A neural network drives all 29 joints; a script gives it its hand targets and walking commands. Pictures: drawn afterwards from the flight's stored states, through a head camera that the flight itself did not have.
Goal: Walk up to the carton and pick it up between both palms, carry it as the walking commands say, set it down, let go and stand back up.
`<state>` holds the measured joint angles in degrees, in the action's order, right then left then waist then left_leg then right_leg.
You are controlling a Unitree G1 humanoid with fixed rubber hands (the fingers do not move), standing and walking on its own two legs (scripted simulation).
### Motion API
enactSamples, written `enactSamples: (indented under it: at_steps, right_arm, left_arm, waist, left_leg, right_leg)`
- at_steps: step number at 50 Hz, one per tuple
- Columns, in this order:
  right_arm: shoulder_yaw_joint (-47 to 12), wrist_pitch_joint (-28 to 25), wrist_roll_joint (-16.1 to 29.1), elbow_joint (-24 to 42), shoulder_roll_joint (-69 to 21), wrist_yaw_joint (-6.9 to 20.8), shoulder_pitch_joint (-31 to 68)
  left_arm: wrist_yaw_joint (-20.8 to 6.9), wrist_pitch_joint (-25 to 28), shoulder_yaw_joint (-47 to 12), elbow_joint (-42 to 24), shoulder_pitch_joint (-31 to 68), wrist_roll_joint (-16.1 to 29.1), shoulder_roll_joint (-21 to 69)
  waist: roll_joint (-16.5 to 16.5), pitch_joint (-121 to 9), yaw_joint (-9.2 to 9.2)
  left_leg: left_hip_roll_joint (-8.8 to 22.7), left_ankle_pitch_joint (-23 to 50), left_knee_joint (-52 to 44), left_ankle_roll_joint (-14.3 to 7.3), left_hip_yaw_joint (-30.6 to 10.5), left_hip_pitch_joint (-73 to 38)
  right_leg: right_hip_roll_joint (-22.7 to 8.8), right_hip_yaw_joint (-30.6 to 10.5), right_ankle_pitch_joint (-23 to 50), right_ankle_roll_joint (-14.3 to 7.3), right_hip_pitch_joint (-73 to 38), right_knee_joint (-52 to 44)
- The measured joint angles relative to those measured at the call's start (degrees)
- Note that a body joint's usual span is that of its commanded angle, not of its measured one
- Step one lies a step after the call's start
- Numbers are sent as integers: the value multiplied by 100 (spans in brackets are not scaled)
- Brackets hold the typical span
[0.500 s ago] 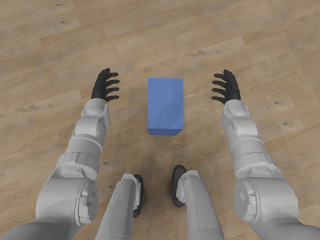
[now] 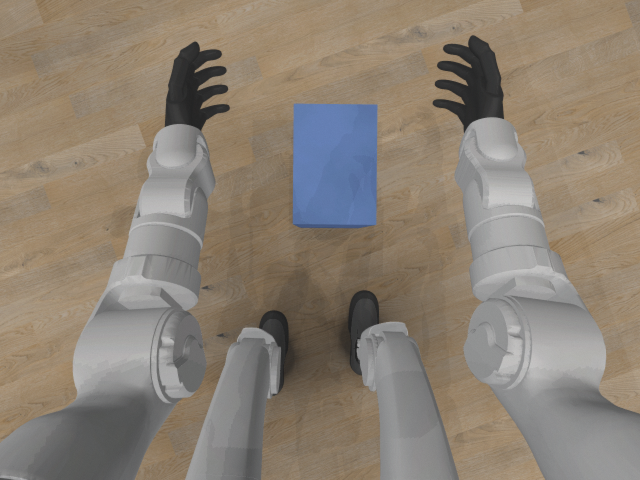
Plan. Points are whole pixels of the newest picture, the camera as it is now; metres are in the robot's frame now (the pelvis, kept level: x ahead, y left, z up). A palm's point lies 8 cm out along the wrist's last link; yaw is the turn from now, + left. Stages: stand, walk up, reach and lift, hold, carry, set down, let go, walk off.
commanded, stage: reach and lift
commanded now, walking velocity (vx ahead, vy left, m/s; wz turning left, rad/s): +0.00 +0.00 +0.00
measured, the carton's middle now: (331, 177) +0.49 -0.03 -0.50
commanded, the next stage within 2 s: none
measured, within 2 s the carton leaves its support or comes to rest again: neither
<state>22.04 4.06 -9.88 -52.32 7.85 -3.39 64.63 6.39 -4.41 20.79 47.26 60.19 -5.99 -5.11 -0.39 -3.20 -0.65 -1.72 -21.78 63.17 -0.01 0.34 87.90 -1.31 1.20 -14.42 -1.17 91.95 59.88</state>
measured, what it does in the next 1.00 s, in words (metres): lowers itself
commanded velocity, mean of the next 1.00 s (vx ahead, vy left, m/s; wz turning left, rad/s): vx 0.00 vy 0.00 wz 0.00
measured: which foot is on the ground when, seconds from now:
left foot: down 0.00-1.00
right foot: down 0.00-1.00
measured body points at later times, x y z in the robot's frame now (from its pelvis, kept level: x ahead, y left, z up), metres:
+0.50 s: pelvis -0.03 +0.01 -0.14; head +0.31 -0.01 +0.16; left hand +0.51 +0.14 -0.27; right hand +0.51 -0.19 -0.27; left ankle +0.04 +0.12 -0.62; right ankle +0.09 -0.11 -0.62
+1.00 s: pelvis -0.05 +0.00 -0.24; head +0.32 -0.02 +0.02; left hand +0.51 +0.13 -0.41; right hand +0.52 -0.18 -0.41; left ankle +0.04 +0.12 -0.62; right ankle +0.09 -0.11 -0.62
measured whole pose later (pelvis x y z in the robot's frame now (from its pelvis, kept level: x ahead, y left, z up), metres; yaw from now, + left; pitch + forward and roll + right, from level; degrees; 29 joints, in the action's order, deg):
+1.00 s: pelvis -0.05 +0.00 -0.24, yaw +1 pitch +40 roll +2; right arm 6.4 3.7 7.2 -67.5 19.8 -7.0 86.4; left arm 9.2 -5.7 9.7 59.7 81.6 7.0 -13.0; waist -1.0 16.1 -0.7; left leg -2.1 -36.7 118.6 0.4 1.8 122.3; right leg -2.4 0.3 -26.2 -2.1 128.5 114.2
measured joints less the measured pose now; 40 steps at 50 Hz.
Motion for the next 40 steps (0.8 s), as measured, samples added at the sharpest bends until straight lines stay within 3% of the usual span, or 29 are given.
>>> enactSamples:
  at_steps: [10,22,40]
  right_arm:
    - [-43,46,189,-234,199,-19,355]
    - [-433,198,672,-423,533,-199,764]
    - [-1103,94,1315,-1152,1007,-332,1704]
  left_arm:
    - [180,-134,-97,41,298,97,4]
    - [380,-321,-496,191,765,595,-238]
    - [333,-270,-825,843,1662,1005,-575]
  waist:
    - [27,12,-18]
    - [4,252,30]
    - [-32,1183,18]
  left_leg:
    - [-7,-481,1357,-24,69,1030]
    - [11,-1031,3099,-38,99,2192]
    - [-19,-1390,4801,-2,155,3165]
  right_leg:
    - [-15,-61,-421,31,1067,1332]
    - [-15,-72,-865,32,2268,3006]
    - [-67,-106,-1130,-37,3338,4711]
